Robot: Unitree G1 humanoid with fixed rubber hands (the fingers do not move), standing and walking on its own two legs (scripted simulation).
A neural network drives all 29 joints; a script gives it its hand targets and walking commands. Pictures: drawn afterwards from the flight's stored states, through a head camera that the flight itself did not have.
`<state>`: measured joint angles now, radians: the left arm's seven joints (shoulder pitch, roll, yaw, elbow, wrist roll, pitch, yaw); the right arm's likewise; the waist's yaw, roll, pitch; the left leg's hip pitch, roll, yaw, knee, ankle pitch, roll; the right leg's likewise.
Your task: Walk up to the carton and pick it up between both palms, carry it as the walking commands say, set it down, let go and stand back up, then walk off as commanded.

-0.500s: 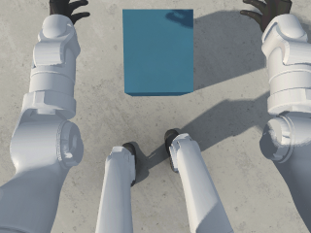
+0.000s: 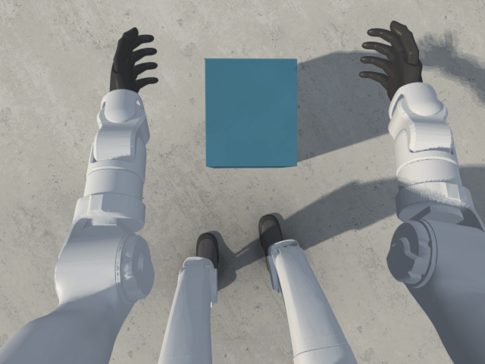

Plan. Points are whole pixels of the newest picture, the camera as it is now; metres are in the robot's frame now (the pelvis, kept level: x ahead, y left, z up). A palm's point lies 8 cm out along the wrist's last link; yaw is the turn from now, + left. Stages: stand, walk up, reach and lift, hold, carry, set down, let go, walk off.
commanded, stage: let go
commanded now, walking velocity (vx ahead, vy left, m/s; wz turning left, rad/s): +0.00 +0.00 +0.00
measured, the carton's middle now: (248, 122) +0.50 -0.07 -0.55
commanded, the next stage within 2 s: stand in 1.16 s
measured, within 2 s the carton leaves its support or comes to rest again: neither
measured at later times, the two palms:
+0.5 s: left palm (46, 236) +0.33 +0.20 -0.01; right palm (448, 214) +0.29 -0.24 -0.01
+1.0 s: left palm out of the picture +0.24 +0.24 +0.03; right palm (463, 285) +0.23 -0.22 +0.03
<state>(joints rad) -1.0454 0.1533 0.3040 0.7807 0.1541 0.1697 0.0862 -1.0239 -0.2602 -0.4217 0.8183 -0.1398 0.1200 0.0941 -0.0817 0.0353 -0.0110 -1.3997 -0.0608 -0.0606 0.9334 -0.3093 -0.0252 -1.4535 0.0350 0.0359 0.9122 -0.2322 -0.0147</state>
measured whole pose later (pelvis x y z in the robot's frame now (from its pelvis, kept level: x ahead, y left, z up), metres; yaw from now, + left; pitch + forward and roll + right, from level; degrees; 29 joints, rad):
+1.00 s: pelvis +0.07 +0.02 +0.09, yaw -2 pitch -5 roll -1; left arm 0.22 0.21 0.03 0.41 0.00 0.12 -0.06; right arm 0.21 -0.21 -0.05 0.41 -0.02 0.14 0.08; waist 0.00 0.01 0.12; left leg -0.05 -0.03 -0.05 0.44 -0.30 0.03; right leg -0.11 0.03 0.05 0.42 -0.23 0.00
